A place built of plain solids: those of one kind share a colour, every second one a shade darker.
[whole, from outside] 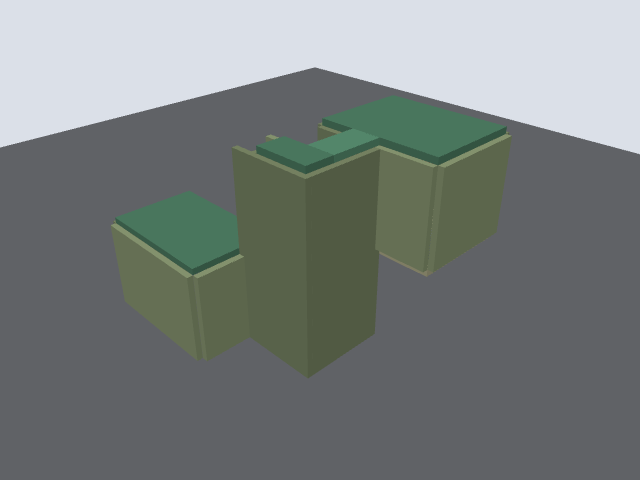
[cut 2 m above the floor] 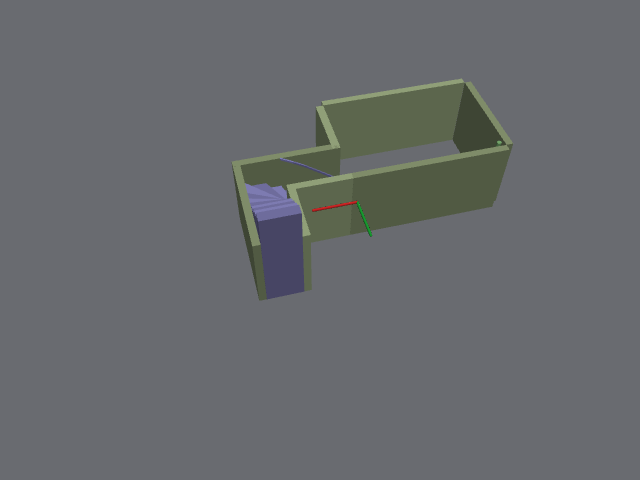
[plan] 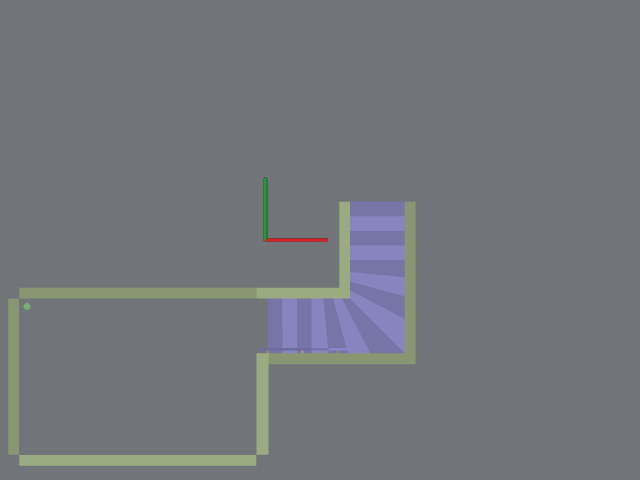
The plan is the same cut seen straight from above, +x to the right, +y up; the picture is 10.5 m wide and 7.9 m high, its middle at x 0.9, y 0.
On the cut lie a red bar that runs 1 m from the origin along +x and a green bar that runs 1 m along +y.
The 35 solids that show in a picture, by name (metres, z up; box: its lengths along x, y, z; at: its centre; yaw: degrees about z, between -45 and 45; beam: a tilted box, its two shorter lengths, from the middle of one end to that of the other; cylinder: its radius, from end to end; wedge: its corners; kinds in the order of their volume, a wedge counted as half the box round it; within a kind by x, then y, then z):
{
 "wall_1": {"box": [0.18, 2.57, 2.76], "at": [-4.14, -2.25, 1.33]},
 "wall_2": {"box": [3.91, 0.18, 2.76], "at": [-2.1, -3.63, 1.33]},
 "wall_3": {"box": [3.91, 0.18, 2.76], "at": [-2.1, -0.87, 1.33]},
 "wall_4": {"box": [0.18, 1.67, 2.76], "at": [-0.06, -2.7, 1.33]},
 "wall_5": {"box": [0.2, 1.67, 2.76], "at": [-0.05, -2.7, 1.33]},
 "wall_6": {"box": [1.54, 0.18, 5.8], "at": [0.62, -0.87, 2.85]},
 "wall_7": {"box": [1.1, 0.18, 2.83], "at": [0.84, 0.54, 4.34]},
 "wall_8": {"box": [2.62, 0.18, 5.8], "at": [1.16, -1.95, 2.85]},
 "wall_9": {"box": [0.18, 1.59, 5.8], "at": [1.3, -0.17, 2.85]},
 "wall_10": {"box": [0.18, 2.49, 5.8], "at": [2.38, -0.62, 2.85]},
 "wall_11": {"box": [1.76, 0.18, 2.83], "at": [3.17, 0.54, 4.34]},
 "wall_12": {"box": [0.18, 2.91, 2.83], "at": [4.14, 2.08, 4.34]},
 "roof_1": {"box": [3.91, 2.57, 0.19], "at": [-2.1, -2.25, 2.81]},
 "roof_2": {"box": [1.71, 0.9, 0.2], "at": [1.44, -1.41, 5.85]},
 "roof_3": {"box": [0.9, 1.59, 0.2], "at": [1.84, -0.17, 5.85]},
 "roof_4": {"box": [3.76, 2.91, 0.2], "at": [2.17, 2.08, 5.85]},
 "tread_1": {"wedge": [[0.04, -1.86, -0.05], [0.04, -1.86, 0.18], [0.04, -0.96, -0.05], [0.04, -0.96, 0.18], [0.28, -1.86, -0.05], [0.28, -1.86, 0.18], [0.28, -0.96, -0.05], [0.28, -0.96, 0.18]]},
 "tread_2": {"wedge": [[0.28, -1.86, -0.05], [0.28, -1.86, 0.36], [0.28, -0.96, -0.05], [0.28, -0.96, 0.36], [0.52, -1.86, -0.05], [0.52, -1.86, 0.36], [0.52, -0.96, -0.05], [0.52, -0.96, 0.36]]},
 "tread_3": {"wedge": [[0.52, -1.86, -0.05], [0.52, -1.86, 0.55], [0.52, -0.96, -0.05], [0.52, -0.96, 0.55], [0.76, -1.86, -0.05], [0.76, -1.86, 0.55], [0.76, -0.96, -0.05], [0.76, -0.96, 0.55]]},
 "tread_4": {"wedge": [[0.76, -1.86, -0.05], [0.76, -1.86, 0.73], [0.76, -0.96, -0.05], [0.76, -0.96, 0.73], [0.96, -0.96, -0.05], [0.96, -0.96, 0.73], [1.05, -1.86, -0.05], [1.05, -1.86, 0.73]]},
 "tread_5": {"wedge": [[0.96, -0.96, -0.05], [0.96, -0.96, 0.91], [1.04, -1.86, -0.05], [1.04, -1.86, 0.91], [1.12, -0.96, -0.05], [1.12, -0.96, 0.91], [1.36, -1.86, -0.05], [1.36, -1.86, 0.91]]},
 "tread_6": {"wedge": [[1.12, -0.96, -0.05], [1.12, -0.96, 1.1], [1.26, -0.96, -0.05], [1.26, -0.96, 1.1], [1.36, -1.86, -0.05], [1.36, -1.86, 1.09], [1.73, -1.86, -0.05], [1.73, -1.86, 1.09]]},
 "tread_7": {"wedge": [[1.26, -0.96, -0.05], [1.26, -0.96, 1.28], [1.4, -0.96, -0.05], [1.4, -0.96, 1.28], [1.73, -1.86, -0.05], [1.73, -1.86, 1.28], [2.3, -1.86, -0.05], [2.3, -1.86, 1.27]]},
 "tread_8": {"wedge": [[1.39, -0.96, -0.05], [1.39, -0.96, 1.46], [1.39, -0.83, -0.05], [1.39, -0.83, 1.46], [2.29, -1.86, -0.05], [2.29, -1.86, 1.46], [2.29, -1.3, -0.05], [2.29, -1.3, 1.46]]},
 "tread_9": {"wedge": [[1.39, -0.83, -0.05], [1.39, -0.83, 1.64], [1.39, -0.68, -0.05], [1.39, -0.68, 1.64], [2.29, -1.3, -0.05], [2.29, -1.3, 1.64], [2.29, -0.92, -0.05], [2.29, -0.92, 1.64]]},
 "tread_10": {"wedge": [[1.39, -0.69, -0.05], [1.39, -0.69, 1.82], [1.39, -0.52, -0.05], [1.39, -0.52, 1.82], [2.29, -0.93, -0.05], [2.29, -0.93, 1.82], [2.29, -0.61, -0.05], [2.29, -0.61, 1.82]]},
 "tread_11": {"wedge": [[1.39, -0.52, -0.05], [1.39, -0.52, 2.01], [1.39, -0.33, -0.05], [1.39, -0.33, 2.01], [2.29, -0.61, -0.05], [2.29, -0.61, 2.01], [2.29, -0.33, -0.05], [2.29, -0.33, 2.01]]},
 "tread_12": {"wedge": [[1.39, -0.33, -0.05], [1.39, -0.33, 2.19], [1.39, -0.09, -0.05], [1.39, -0.09, 2.19], [2.29, -0.33, -0.05], [2.29, -0.33, 2.19], [2.29, -0.09, -0.05], [2.29, -0.09, 2.19]]},
 "tread_13": {"wedge": [[1.39, -0.09, -0.05], [1.39, -0.09, 2.37], [1.39, 0.15, -0.05], [1.39, 0.15, 2.37], [2.29, -0.09, -0.05], [2.29, -0.09, 2.37], [2.29, 0.15, -0.05], [2.29, 0.15, 2.37]]},
 "tread_14": {"wedge": [[1.39, 0.15, -0.05], [1.39, 0.15, 2.56], [1.39, 0.39, -0.05], [1.39, 0.39, 2.55], [2.29, 0.15, -0.05], [2.29, 0.15, 2.55], [2.29, 0.39, -0.05], [2.29, 0.39, 2.55]]},
 "tread_15": {"wedge": [[1.39, 0.39, -0.05], [1.39, 0.39, 2.74], [1.39, 0.63, -0.05], [1.39, 0.63, 2.74], [2.29, 0.39, -0.05], [2.29, 0.39, 2.74], [2.29, 0.63, -0.05], [2.29, 0.63, 2.74]]},
 "floor_1": {"box": [3.76, 2.91, 0.22], "at": [2.17, 2.08, 2.82]},
 "guard_rail_1": {"wedge": [[-0.12, -1.82, 0.98], [-0.12, -1.82, 1.03], [-0.12, -1.78, 0.98], [-0.12, -1.78, 1.03], [0.76, -1.82, 1.65], [0.76, -1.82, 1.7], [0.76, -1.78, 1.65], [0.76, -1.78, 1.7]]},
 "guard_rail_2": {"wedge": [[0.76, -1.82, 1.65], [0.76, -1.82, 1.7], [0.76, -1.78, 1.65], [0.76, -1.78, 1.7], [1.04, -1.82, 1.83], [1.04, -1.82, 1.88], [1.04, -1.78, 1.83], [1.04, -1.78, 1.88]]},
 "guard_rail_3": {"wedge": [[1.04, -1.82, 1.83], [1.04, -1.82, 1.88], [1.04, -1.78, 1.83], [1.04, -1.78, 1.88], [1.36, -1.82, 2.02], [1.36, -1.82, 2.07], [1.36, -1.78, 2.02], [1.36, -1.78, 2.07]]}
}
